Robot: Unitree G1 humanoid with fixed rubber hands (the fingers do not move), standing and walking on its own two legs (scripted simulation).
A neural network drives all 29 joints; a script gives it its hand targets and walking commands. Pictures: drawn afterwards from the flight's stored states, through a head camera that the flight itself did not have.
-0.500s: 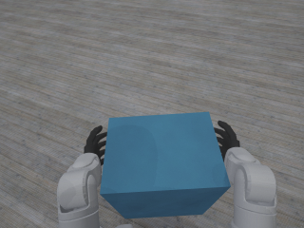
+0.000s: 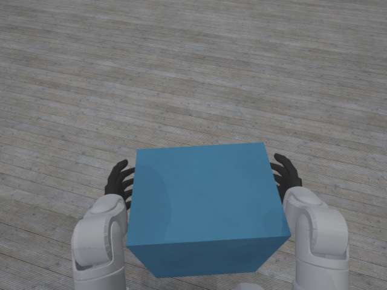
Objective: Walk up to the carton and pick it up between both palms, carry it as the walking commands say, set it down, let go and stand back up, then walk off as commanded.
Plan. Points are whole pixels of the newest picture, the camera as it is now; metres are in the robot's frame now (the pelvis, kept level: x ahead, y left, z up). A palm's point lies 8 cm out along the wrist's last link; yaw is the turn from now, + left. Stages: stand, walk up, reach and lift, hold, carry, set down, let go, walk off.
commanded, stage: carry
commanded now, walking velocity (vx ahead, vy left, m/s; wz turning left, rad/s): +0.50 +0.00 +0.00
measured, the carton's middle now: (203, 218) +0.25 -0.01 -0.01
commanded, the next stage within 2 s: none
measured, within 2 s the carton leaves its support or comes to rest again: neither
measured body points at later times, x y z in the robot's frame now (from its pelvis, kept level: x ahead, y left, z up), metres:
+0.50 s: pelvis +0.35 -0.07 +0.01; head +0.39 -0.10 +0.46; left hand +0.60 +0.11 +0.08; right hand +0.64 -0.20 +0.07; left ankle +0.29 +0.08 -0.66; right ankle +0.37 -0.14 -0.74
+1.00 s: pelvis +0.70 -0.03 +0.01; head +0.73 -0.02 +0.46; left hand +0.98 +0.13 +0.07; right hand +0.97 -0.19 +0.07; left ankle +0.69 +0.07 -0.74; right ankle +0.66 -0.16 -0.67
